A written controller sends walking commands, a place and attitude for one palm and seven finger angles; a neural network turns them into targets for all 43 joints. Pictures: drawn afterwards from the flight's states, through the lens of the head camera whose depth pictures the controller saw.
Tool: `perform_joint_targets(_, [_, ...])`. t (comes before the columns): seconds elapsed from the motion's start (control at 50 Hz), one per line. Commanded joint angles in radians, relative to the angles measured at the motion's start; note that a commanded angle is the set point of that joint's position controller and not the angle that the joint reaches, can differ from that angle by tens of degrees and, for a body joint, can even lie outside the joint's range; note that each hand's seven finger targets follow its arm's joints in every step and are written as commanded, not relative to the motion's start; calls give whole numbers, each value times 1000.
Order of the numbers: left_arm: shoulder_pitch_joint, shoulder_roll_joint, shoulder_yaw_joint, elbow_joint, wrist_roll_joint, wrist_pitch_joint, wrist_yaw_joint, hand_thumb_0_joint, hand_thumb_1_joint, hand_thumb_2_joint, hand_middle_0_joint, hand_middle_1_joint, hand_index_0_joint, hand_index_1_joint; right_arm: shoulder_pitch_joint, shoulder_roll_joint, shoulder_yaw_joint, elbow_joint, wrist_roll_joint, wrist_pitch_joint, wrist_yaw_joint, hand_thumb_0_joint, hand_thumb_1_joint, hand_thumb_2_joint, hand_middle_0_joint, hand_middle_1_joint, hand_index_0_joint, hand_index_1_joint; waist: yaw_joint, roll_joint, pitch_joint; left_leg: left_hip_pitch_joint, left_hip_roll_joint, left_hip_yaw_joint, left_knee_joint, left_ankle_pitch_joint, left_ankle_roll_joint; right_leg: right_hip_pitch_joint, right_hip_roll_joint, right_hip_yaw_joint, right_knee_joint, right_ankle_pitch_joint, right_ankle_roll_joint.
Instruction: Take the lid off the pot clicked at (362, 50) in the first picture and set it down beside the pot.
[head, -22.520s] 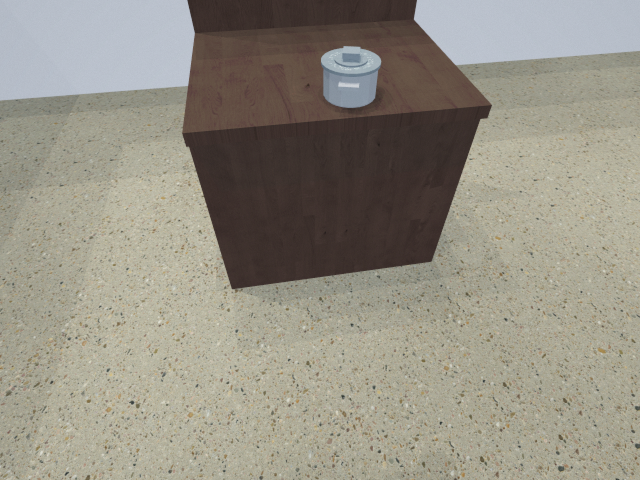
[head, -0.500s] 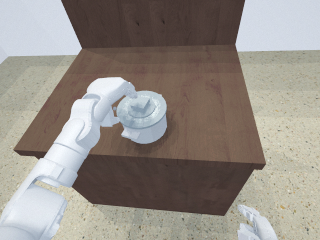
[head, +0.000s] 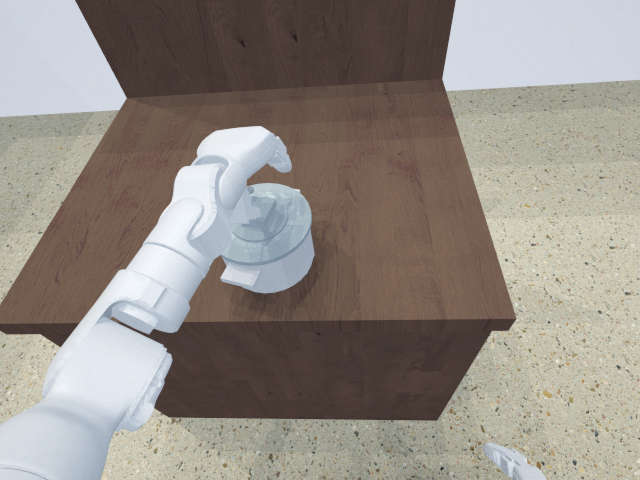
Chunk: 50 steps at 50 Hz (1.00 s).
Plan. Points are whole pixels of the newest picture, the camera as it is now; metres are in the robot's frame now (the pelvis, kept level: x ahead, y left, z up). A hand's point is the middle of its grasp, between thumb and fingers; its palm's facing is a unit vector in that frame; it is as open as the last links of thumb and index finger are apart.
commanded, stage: move the open hand above the knob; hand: left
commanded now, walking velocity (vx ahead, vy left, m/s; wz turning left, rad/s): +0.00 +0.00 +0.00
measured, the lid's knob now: (256, 211) +0.47 +0.10 +0.06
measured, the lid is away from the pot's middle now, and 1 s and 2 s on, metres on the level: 0.00 0.00 0.01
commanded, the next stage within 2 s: lower the open fingers around the knob in 0.58 s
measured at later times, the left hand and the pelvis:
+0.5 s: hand (231, 201) +0.43 +0.11 +0.12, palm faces -0.28 -0.04 -0.96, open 10.0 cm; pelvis +0.00 +0.00 +0.00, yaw +1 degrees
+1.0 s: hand (244, 210) +0.43 +0.10 +0.10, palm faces -0.32 -0.05 -0.95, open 10.0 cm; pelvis +0.00 +0.00 +0.00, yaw +1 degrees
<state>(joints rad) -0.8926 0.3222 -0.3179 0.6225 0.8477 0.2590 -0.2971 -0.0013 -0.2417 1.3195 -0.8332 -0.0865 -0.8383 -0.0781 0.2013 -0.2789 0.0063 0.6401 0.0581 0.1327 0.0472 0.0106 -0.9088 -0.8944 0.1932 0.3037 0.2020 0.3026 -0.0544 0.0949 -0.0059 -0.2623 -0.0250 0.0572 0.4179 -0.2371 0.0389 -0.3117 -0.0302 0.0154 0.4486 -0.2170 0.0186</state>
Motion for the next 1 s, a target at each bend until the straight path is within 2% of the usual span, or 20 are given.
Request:
perform_joint_targets(0.0, [-391, 180, 97, -86, 47, 20, 59, 0, -250, 1325, -823, -81, -823, -81, -57, -98, -30, -133, 2, -38, 4, 0, -900, -900, 200, 300, 200, 300, 32, -154, -389, 86, -14, -28, -22, 333, 18, 203, 51, -31, 12, 382, -54])
perform_joint_targets(0.04, [-371, 186, 97, -55, 56, 31, 55, 0, -250, 1325, -823, -81, -823, -81, -59, -107, -32, -136, 9, -33, 8, 0, -900, -900, 200, 300, 200, 300, 29, -176, -351, 71, -15, -20, -31, 287, 16, 189, 56, -42, 1, 347, -49])
perform_joint_targets(0.14, [-575, 250, 113, -330, 30, 5, 36, 0, -250, 1325, -823, -81, -823, -81, -86, -92, -39, -179, 2, -48, -4, 0, -900, -900, 200, 300, 200, 300, 12, -98, -512, 160, -19, -40, 5, 358, 36, 245, 43, -3, 12, 432, -52])
perform_joint_targets(0.16, [-576, 243, 110, -341, 24, -5, 31, 0, -250, 1325, -823, -81, -823, -81, -83, -86, -39, -184, -1, -53, -8, 0, -900, -900, 200, 300, 200, 300, 7, -117, -514, 162, -19, -46, 14, 374, 41, 236, 43, -2, 9, 443, -52])
perform_joint_targets(0.18, [-562, 263, 127, -321, 26, -9, 34, 0, -250, 1325, -823, -81, -823, -81, -66, -90, -41, -165, -1, -53, -11, 0, -900, -900, 200, 300, 200, 300, 4, -131, -498, 166, -16, -46, 10, 372, 39, 235, 46, -8, 7, 443, -50])
perform_joint_targets(0.24, [-412, 230, 118, -109, 30, 16, 29, 0, -250, 1325, -823, -81, -823, -81, -52, -103, -33, -129, 10, -36, -15, 0, -900, -900, 200, 300, 200, 300, 6, -218, -327, 92, -21, -25, -23, 281, 29, 185, 56, -37, -18, 379, -41])
perform_joint_targets(0.28, [-411, 196, 86, -92, 30, 18, 23, 0, -250, 1325, -823, -81, -823, -81, -64, -108, -30, -130, 15, -29, -11, 0, -900, -900, 200, 300, 200, 300, 7, -189, -303, 82, -26, -20, -37, 249, 23, 168, 53, -43, -24, 337, -42])
perform_joint_targets(0.3, [-425, 160, 53, -116, 27, 18, 19, 0, -250, 1325, -823, -81, -823, -81, -75, -103, -32, -139, 14, -31, -8, 0, -900, -900, 200, 300, 200, 300, 7, -162, -318, 92, -28, -25, -31, 240, 23, 154, 50, -40, -20, 319, -46])
perform_joint_targets(0.36, [-516, 163, 43, -326, 27, -10, 14, 0, -250, 1325, -823, -81, -823, -81, -98, -90, -38, -178, 6, -39, -2, 0, -900, -900, 200, 300, 200, 300, 6, -62, -467, 188, -24, -46, 6, 347, 31, 182, 43, -21, 0, 376, -57])
perform_joint_targets(0.38, [-536, 217, 77, -370, 27, -19, 17, 0, -250, 1325, -823, -81, -823, -81, -96, -90, -39, -180, 4, -42, -1, 0, -900, -900, 200, 300, 200, 300, 7, -53, -502, 212, -20, -57, 12, 370, 29, 201, 45, -18, 5, 390, -57])
perform_joint_targets(0.4, [-540, 183, 45, -353, 24, -20, 16, 0, -250, 1325, -823, -81, -823, -81, -98, -86, -37, -177, 4, -43, -2, 0, -900, -900, 200, 300, 200, 300, -2, -73, -496, 213, -18, -62, 15, 379, 29, 191, 47, -21, 8, 393, -56])
perform_joint_targets(0.46, [-484, 220, 101, -216, 23, 0, 23, 0, -250, 1325, -823, -81, -823, -81, -72, -101, -35, -141, 12, -28, -6, 0, -900, -900, 200, 300, 200, 300, -1, -165, -387, 156, -18, -53, -14, 335, 23, 180, 61, -47, -15, 374, -51])
perform_joint_targets(0.52, [-466, 182, 83, -107, 19, 22, 38, 0, -250, 1325, -823, -81, -823, -81, -76, -102, -27, -119, 15, -23, -9, 0, -900, -900, 200, 300, 200, 300, 4, -192, -300, 101, -22, -38, -42, 244, 18, 147, 59, -53, -25, 303, -48])
perform_joint_targets(0.58, [-503, 181, 72, -243, 34, 6, 48, 0, -250, 1325, -823, -81, -823, -81, -98, -94, -28, -148, 6, -29, 1, 0, -900, -900, 200, 300, 200, 300, 21, -81, -427, 160, -20, -54, -23, 315, 15, 182, 49, -38, 1, 332, -61])
perform_joint_targets(0.6, [-508, 120, 14, -269, 39, 6, 44, 0, -250, 1325, -823, -81, -823, -81, -110, -85, -31, -159, 6, -30, 7, 0, -900, -900, 200, 300, 200, 300, 12, -62, -451, 191, -15, -64, -6, 364, 16, 163, 49, -35, 9, 344, -63])
perform_joint_targets(0.62, [-501, 130, 29, -280, 40, 8, 45, 0, -250, 1325, -823, -81, -823, -81, -99, -86, -37, -158, 4, -30, 12, 0, -900, -900, 200, 300, 200, 300, 14, -66, -462, 204, -10, -67, -2, 383, 16, 166, 51, -40, 7, 351, -63])
perform_joint_targets(0.68, [-437, 201, 93, -150, 43, 37, 38, 0, -250, 1325, -823, -81, -823, -81, -103, -104, -31, -144, 10, -18, 9, 0, -900, -900, 200, 300, 200, 300, 16, -160, -399, 143, -20, -52, -19, 323, 16, 198, 61, -51, -1, 359, -54])
perform_joint_targets(0.72, [-454, 153, 57, -110, 31, 57, 32, 0, -250, 1325, -823, -81, -823, -81, -98, -99, -27, -134, 14, -15, 7, 0, -900, -900, 200, 300, 200, 300, 9, -186, -336, 108, -23, -46, -38, 269, 15, 170, 62, -61, -12, 324, -51])
perform_joint_targets(0.88, [-494, 160, 60, -205, 33, 10, 30, 0, -250, 1325, -823, -81, -823, -81, -80, -93, -35, -149, 1, -27, -5, 0, -900, -900, 200, 300, 200, 300, 6, -135, -418, 159, -19, -54, -15, 295, 24, 174, 55, -38, -3, 331, -56])
perform_joint_targets(0.98, [-466, 162, 77, -74, 36, 5, 55, 0, -250, 1325, -823, -81, -823, -81, -60, -101, -30, -122, 8, -18, -11, 0, -900, -900, 200, 300, 200, 300, 3, -184, -326, 92, -20, -42, -38, 226, 18, 153, 62, -51, -15, 285, -52])
